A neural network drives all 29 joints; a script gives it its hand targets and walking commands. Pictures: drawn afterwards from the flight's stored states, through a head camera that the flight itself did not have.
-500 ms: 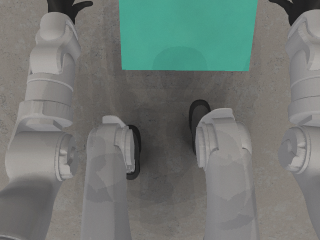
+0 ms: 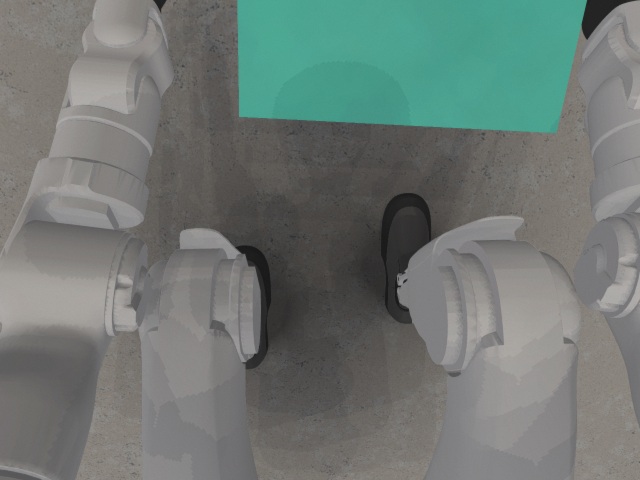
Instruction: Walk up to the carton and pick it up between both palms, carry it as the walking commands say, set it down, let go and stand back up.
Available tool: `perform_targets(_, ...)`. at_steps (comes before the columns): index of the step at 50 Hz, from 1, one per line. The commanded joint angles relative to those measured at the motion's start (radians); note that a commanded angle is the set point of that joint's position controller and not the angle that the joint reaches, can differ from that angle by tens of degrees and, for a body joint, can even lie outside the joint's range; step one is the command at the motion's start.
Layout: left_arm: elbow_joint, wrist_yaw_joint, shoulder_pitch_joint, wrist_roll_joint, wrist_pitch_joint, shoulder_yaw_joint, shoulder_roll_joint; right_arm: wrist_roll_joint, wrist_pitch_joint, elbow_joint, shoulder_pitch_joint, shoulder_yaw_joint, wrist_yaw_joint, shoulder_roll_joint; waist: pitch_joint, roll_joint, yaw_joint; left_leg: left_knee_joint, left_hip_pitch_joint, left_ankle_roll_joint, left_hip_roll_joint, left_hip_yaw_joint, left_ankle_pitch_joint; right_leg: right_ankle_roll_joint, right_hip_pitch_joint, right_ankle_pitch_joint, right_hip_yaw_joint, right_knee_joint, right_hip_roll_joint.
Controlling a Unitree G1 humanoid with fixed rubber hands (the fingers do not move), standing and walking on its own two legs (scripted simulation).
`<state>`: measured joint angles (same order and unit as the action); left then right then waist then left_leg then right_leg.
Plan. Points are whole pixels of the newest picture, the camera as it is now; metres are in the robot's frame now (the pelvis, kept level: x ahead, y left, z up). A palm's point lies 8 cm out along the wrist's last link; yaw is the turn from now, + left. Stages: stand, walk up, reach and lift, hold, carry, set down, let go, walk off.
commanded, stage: reach and lift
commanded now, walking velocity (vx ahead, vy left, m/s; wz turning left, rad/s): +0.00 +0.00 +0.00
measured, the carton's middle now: out of the picture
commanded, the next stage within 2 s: none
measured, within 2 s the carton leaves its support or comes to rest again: leaves its support in 1.44 s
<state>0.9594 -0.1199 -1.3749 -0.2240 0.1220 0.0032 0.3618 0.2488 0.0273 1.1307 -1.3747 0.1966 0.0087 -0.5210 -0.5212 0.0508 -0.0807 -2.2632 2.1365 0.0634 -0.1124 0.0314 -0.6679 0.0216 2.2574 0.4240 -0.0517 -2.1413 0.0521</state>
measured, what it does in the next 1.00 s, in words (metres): stands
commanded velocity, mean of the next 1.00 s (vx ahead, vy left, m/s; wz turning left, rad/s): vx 0.00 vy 0.00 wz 0.00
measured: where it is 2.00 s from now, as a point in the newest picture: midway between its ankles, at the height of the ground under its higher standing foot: (325, 302)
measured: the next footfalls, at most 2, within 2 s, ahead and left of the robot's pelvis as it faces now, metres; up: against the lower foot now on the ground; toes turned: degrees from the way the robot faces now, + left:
none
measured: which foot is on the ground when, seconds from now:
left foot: down 0.00-1.00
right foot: down 0.00-1.00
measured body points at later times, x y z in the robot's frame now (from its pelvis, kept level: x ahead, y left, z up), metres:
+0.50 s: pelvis -0.01 +0.00 +0.01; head +0.37 -0.05 +0.24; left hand +0.55 +0.09 -0.18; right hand +0.50 -0.28 -0.19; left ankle +0.10 +0.12 -0.33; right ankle +0.15 -0.14 -0.33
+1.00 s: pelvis -0.01 -0.01 +0.01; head +0.36 -0.05 +0.24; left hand +0.55 +0.08 -0.18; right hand +0.51 -0.27 -0.19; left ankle +0.10 +0.12 -0.33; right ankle +0.15 -0.14 -0.33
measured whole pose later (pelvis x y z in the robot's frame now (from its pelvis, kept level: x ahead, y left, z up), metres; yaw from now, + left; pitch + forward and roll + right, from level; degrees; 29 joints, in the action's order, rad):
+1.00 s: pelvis -0.01 -0.01 +0.01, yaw +0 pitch +30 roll +2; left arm 1.11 -0.16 -1.47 -0.23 0.05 0.03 0.28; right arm 0.35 -0.01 1.23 -1.48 0.00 0.09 -0.45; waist -0.52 0.05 -0.09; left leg -2.23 2.11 0.07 -0.09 0.03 -0.64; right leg 0.00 2.24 0.39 -0.05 -2.11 0.04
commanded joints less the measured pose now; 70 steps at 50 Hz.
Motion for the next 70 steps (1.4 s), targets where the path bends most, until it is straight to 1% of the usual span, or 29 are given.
perform_targets(1, -0.159, -0.007, -0.216, 0.007, -0.05, 0.031, 0.083, 0.014, -0.05, -0.142, -0.195, 0.02, 0.003, -0.14, 1.548, 0.028, -0.073, 0.237, -0.446, -0.002, 0.041, -0.099, 0.312, -0.004, -0.808, -0.377, 0.091, 0.097, 0.0)
perform_targets(2, -0.152, -0.006, -0.214, 0.003, -0.05, 0.025, 0.082, 0.014, -0.052, -0.134, -0.193, 0.02, 0.005, -0.146, 1.548, 0.021, -0.082, 0.235, -0.434, -0.001, 0.041, -0.099, 0.309, -0.004, -0.823, -0.384, 0.089, 0.096, 0.0)
perform_targets(5, -0.156, -0.002, -0.21, -0.003, -0.051, 0.027, 0.082, 0.021, -0.053, -0.155, -0.207, 0.001, 0.01, -0.126, 1.531, -0.003, -0.069, 0.238, -0.404, -0.009, 0.037, -0.104, 0.291, 0.002, -0.84, -0.382, 0.082, 0.104, 0.001)
perform_targets(9, -0.153, 0.0, -0.231, -0.022, -0.057, 0.011, 0.066, 0.037, -0.056, -0.165, -0.223, -0.018, 0.017, -0.106, 1.518, -0.022, -0.073, 0.24, -0.396, -0.014, 0.034, -0.105, 0.273, 0.003, -0.844, -0.364, 0.08, 0.11, -0.004)
perform_targets(14, -0.115, -0.003, -0.251, -0.02, -0.061, 0.027, 0.072, 0.046, -0.052, -0.161, -0.272, -0.05, 0.025, -0.086, 1.476, -0.052, -0.048, 0.247, -0.357, -0.02, 0.035, -0.108, 0.232, 0.009, -0.849, -0.321, 0.07, 0.122, -0.002)
perform_targets(21, -0.067, -0.009, -0.283, -0.008, -0.069, 0.011, 0.026, 0.052, -0.055, -0.1, -0.3, -0.086, 0.037, -0.042, 1.448, -0.04, -0.038, 0.263, -0.358, -0.015, 0.037, -0.106, 0.197, 0.009, -0.832, -0.272, 0.071, 0.131, -0.007)
perform_targets(22, -0.058, -0.011, -0.283, -0.003, -0.071, 0.016, 0.031, 0.054, -0.054, -0.086, -0.299, -0.091, 0.039, -0.032, 1.444, -0.037, -0.029, 0.263, -0.356, -0.014, 0.037, -0.106, 0.196, 0.009, -0.825, -0.266, 0.07, 0.13, -0.009)
perform_targets(23, -0.055, -0.011, -0.281, -0.005, -0.072, 0.004, 0.009, 0.048, -0.056, -0.08, -0.299, -0.098, 0.04, -0.018, 1.447, -0.043, -0.034, 0.265, -0.361, -0.013, 0.035, -0.106, 0.203, 0.01, -0.831, -0.272, 0.072, 0.132, -0.011)
perform_targets(24, -0.057, -0.012, -0.283, -0.002, -0.076, -0.001, -0.002, 0.05, -0.061, -0.083, -0.303, -0.099, 0.042, -0.013, 1.452, -0.03, -0.037, 0.265, -0.363, -0.01, 0.035, -0.105, 0.207, 0.009, -0.825, -0.272, 0.074, 0.133, -0.015)
perform_targets(26, -0.05, -0.017, -0.288, 0.004, -0.081, 0.005, -0.004, 0.043, -0.063, -0.059, -0.305, -0.104, 0.048, -0.001, 1.448, -0.041, -0.029, 0.26, -0.354, -0.009, 0.032, -0.107, 0.214, 0.01, -0.833, -0.278, 0.068, 0.136, -0.017)
perform_targets(28, -0.057, -0.022, -0.289, 0.013, -0.087, 0.003, -0.019, 0.043, -0.067, -0.07, -0.312, -0.11, 0.052, 0.026, 1.468, -0.033, -0.019, 0.265, -0.366, -0.009, 0.029, -0.105, 0.23, 0.01, -0.833, -0.291, 0.069, 0.137, -0.024)
perform_targets(29, -0.04, -0.022, -0.286, 0.013, -0.089, 0.002, -0.03, 0.039, -0.067, -0.063, -0.32, -0.116, 0.053, 0.039, 1.467, -0.047, -0.016, 0.261, -0.367, -0.01, 0.027, -0.105, 0.24, 0.011, -0.842, -0.296, 0.068, 0.139, -0.027)
perform_targets(31, -0.041, -0.025, -0.286, 0.015, -0.093, -0.004, -0.049, 0.041, -0.071, -0.075, -0.336, -0.128, 0.054, 0.059, 1.467, -0.045, -0.006, 0.263, -0.364, -0.011, 0.023, -0.106, 0.245, 0.011, -0.84, -0.301, 0.069, 0.141, -0.031)
perform_targets(33, -0.036, -0.027, -0.288, 0.017, -0.097, -0.009, -0.074, 0.048, -0.075, -0.081, -0.346, -0.141, 0.056, 0.078, 1.471, -0.043, -0.007, 0.267, -0.363, -0.008, 0.021, -0.106, 0.255, 0.011, -0.842, -0.312, 0.073, 0.138, -0.037)
perform_targets(36, -0.035, -0.018, -0.315, 0.0, -0.105, -0.035, -0.122, 0.067, -0.076, -0.097, -0.379, -0.188, 0.05, 0.14, 1.468, -0.041, 0.001, 0.265, -0.354, -0.014, 0.02, -0.111, 0.257, 0.009, -0.85, -0.317, 0.068, 0.141, -0.041)
perform_targets(40, -0.046, -0.002, -0.363, -0.015, -0.108, -0.071, -0.202, 0.081, -0.072, -0.105, -0.423, -0.229, 0.038, 0.218, 1.465, -0.033, -0.008, 0.268, -0.353, -0.016, 0.017, -0.11, 0.244, 0.011, -0.844, -0.3, 0.073, 0.141, -0.047)
perform_targets(41, -0.045, 0.004, -0.378, -0.014, -0.108, -0.071, -0.225, 0.091, -0.069, -0.113, -0.442, -0.245, 0.033, 0.251, 1.472, -0.028, 0.006, 0.267, -0.348, -0.019, 0.016, -0.112, 0.239, 0.011, -0.849, -0.297, 0.069, 0.14, -0.049)
perform_targets(44, -0.054, 0.034, -0.442, -0.021, -0.1, -0.102, -0.367, 0.104, -0.056, -0.121, -0.507, -0.293, 0.002, 0.389, 1.476, -0.026, 0.0, 0.264, -0.349, -0.02, 0.009, -0.109, 0.228, 0.01, -0.84, -0.275, 0.071, 0.134, -0.055)
perform_targets(47, -0.05, 0.087, -0.533, -0.009, -0.087, -0.127, -0.562, 0.104, -0.033, -0.124, -0.605, -0.333, -0.046, 0.572, 1.475, -0.013, -0.002, 0.26, -0.326, -0.023, -0.003, -0.109, 0.207, 0.011, -0.823, -0.251, 0.075, 0.12, -0.063)
perform_targets(48, -0.043, 0.106, -0.558, -0.007, -0.081, -0.143, -0.636, 0.102, -0.029, -0.139, -0.641, -0.344, -0.064, 0.627, 1.471, -0.009, -0.015, 0.259, -0.325, -0.025, -0.007, -0.108, 0.206, 0.01, -0.812, -0.249, 0.082, 0.117, -0.067)
perform_targets(49, -0.049, 0.123, -0.573, -0.002, -0.074, -0.147, -0.689, 0.1, -0.022, -0.137, -0.658, -0.352, -0.08, 0.673, 1.467, 0.0, -0.011, 0.255, -0.319, -0.024, -0.012, -0.111, 0.204, 0.007, -0.804, -0.246, 0.081, 0.113, -0.069)
perform_targets(55, -0.075, 0.188, -0.64, 0.026, -0.04, -0.151, -0.87, 0.09, 0.013, -0.17, -0.722, -0.352, -0.148, 0.845, 1.453, 0.04, -0.034, 0.246, -0.293, -0.03, -0.02, -0.112, 0.181, -0.009, -0.752, -0.225, 0.09, 0.1, -0.075)
perform_targets(58, -0.079, 0.204, -0.641, 0.029, -0.028, -0.151, -0.926, 0.089, 0.022, -0.186, -0.722, -0.345, -0.165, 0.884, 1.456, 0.046, -0.046, 0.244, -0.287, -0.029, -0.024, -0.114, 0.175, -0.017, -0.737, -0.219, 0.096, 0.1, -0.076)
perform_targets(61, -0.12, 0.212, -0.664, 0.015, -0.022, -0.17, -0.973, 0.087, 0.028, -0.21, -0.72, -0.336, -0.172, 0.913, 1.5, 0.057, -0.075, 0.244, -0.295, -0.029, -0.03, -0.117, 0.192, -0.019, -0.747, -0.248, 0.103, 0.098, -0.076)
perform_targets(62, -0.128, 0.212, -0.668, 0.016, -0.021, -0.17, -0.967, 0.092, 0.03, -0.218, -0.719, -0.338, -0.173, 0.921, 1.518, 0.061, -0.069, 0.242, -0.302, -0.028, -0.03, -0.119, 0.195, -0.021, -0.755, -0.25, 0.101, 0.096, -0.077)
perform_targets(65, -0.193, 0.212, -0.703, -0.007, -0.019, -0.197, -0.99, 0.096, 0.038, -0.25, -0.716, -0.344, -0.172, 0.94, 1.619, 0.047, -0.089, 0.235, -0.344, -0.028, -0.038, -0.122, 0.231, -0.022, -0.811, -0.29, 0.109, 0.093, -0.081)
perform_targets(68, -0.243, 0.203, -0.74, -0.032, -0.011, -0.213, -0.998, 0.114, 0.048, -0.312, -0.753, -0.362, -0.17, 0.938, 1.756, 0.039, -0.1, 0.24, -0.424, -0.024, -0.043, -0.127, 0.251, -0.021, -0.878, -0.313, 0.126, 0.092, -0.084)
perform_targets(69, -0.264, 0.201, -0.729, -0.038, -0.009, -0.222, -1.012, 0.119, 0.05, -0.347, -0.749, -0.36, -0.168, 0.946, 1.799, 0.039, -0.101, 0.238, -0.459, -0.023, -0.051, -0.13, 0.294, -0.018, -0.901, -0.353, 0.133, 0.091, -0.09)
perform_targets(70, -0.303, 0.199, -0.738, -0.051, -0.006, -0.239, -1.025, 0.125, 0.051, -0.395, -0.759, -0.363, -0.167, 0.941, 1.853, 0.036, -0.117, 0.24, -0.487, -0.023, -0.056, -0.132, 0.325, -0.016, -0.93, -0.388, 0.134, 0.09, -0.093)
